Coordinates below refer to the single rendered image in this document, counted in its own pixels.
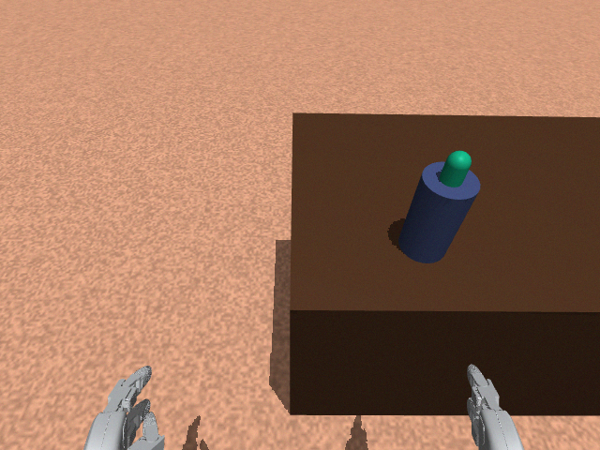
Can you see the bottle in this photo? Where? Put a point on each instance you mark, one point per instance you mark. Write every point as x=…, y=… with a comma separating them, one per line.
x=443, y=197

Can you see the left robot hand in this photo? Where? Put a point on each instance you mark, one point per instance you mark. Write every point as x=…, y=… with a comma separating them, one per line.
x=114, y=429

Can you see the right robot hand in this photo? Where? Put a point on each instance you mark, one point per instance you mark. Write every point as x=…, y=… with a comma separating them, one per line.
x=492, y=427

